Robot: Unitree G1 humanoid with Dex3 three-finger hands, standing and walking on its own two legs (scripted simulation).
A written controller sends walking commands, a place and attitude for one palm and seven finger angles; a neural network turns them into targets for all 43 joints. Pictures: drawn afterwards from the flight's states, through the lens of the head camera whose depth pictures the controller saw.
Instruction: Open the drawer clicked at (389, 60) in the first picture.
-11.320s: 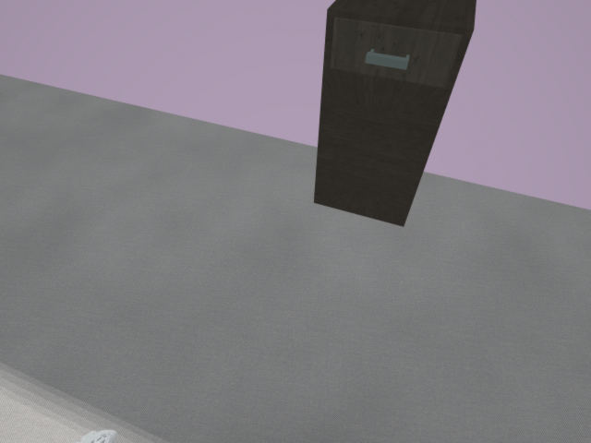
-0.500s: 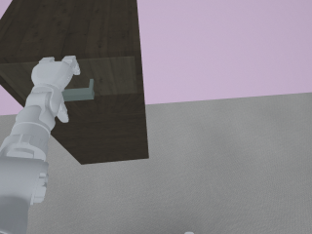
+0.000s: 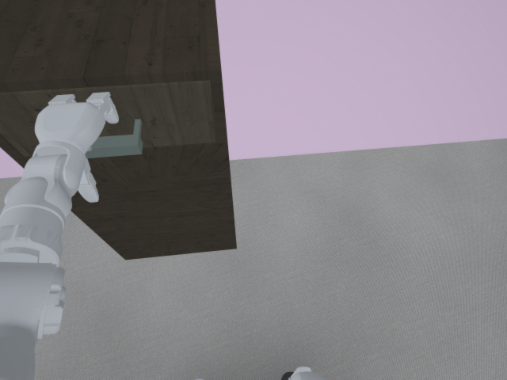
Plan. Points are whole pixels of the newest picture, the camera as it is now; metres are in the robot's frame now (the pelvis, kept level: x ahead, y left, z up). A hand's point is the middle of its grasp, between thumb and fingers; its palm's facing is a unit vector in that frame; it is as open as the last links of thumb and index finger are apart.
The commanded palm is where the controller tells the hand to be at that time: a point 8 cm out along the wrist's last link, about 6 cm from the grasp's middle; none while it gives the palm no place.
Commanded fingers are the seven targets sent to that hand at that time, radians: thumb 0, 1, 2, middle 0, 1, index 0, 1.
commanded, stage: lower the fingers behind the handle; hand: left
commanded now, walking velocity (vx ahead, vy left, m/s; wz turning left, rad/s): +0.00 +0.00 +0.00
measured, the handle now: (104, 136) +0.54 +0.25 +0.02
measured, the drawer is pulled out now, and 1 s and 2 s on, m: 0.00 0.00 0.00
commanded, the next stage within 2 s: close the thumb around the handle in 1.26 s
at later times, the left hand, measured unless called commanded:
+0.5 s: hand (94, 161) +0.48 +0.26 +0.02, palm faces -0.09 -0.02 -1.00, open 13.8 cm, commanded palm +0.47 +0.25 +0.07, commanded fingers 0.00 -0.50 0.30 -0.30 -1.20 -0.30 -1.20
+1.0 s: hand (97, 169) +0.48 +0.26 +0.00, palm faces -0.08 -0.01 -1.00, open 13.8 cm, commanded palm +0.47 +0.26 +0.05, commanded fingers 0.00 -0.50 0.30 -0.30 -1.20 -0.30 -1.20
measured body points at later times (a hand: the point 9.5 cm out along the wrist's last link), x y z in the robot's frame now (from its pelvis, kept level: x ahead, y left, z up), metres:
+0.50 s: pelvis -0.01 +0.01 -0.01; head +0.10 +0.01 +0.43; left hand +0.48 +0.25 +0.07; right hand -0.02 -0.27 -0.14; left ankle -0.03 +0.12 -0.72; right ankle +0.00 -0.13 -0.72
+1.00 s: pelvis -0.02 +0.01 -0.02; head +0.10 +0.01 +0.41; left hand +0.47 +0.26 +0.05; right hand -0.03 -0.27 -0.15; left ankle -0.03 +0.12 -0.72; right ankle +0.00 -0.13 -0.72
